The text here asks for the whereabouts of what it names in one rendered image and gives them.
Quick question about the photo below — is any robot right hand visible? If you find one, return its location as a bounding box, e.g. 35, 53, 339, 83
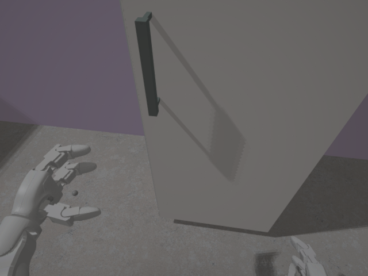
286, 236, 328, 276

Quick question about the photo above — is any robot left hand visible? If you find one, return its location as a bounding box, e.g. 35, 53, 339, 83
11, 144, 101, 227

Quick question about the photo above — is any robot left forearm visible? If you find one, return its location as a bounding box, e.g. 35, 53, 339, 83
0, 215, 42, 276

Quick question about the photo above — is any fridge door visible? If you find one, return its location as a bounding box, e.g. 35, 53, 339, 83
120, 0, 368, 232

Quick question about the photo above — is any handle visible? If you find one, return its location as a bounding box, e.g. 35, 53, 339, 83
135, 11, 160, 117

